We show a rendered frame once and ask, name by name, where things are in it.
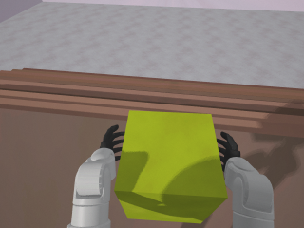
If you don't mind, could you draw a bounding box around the carton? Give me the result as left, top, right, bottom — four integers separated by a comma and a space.
114, 110, 228, 224

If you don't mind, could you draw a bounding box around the right robot hand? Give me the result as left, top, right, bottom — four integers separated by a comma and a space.
216, 131, 241, 172

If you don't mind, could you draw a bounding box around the left robot forearm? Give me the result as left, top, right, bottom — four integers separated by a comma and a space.
67, 147, 116, 228

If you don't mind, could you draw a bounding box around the right robot forearm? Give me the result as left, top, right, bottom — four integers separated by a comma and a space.
224, 157, 275, 228

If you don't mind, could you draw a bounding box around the left robot hand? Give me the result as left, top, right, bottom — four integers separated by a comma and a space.
100, 124, 125, 161

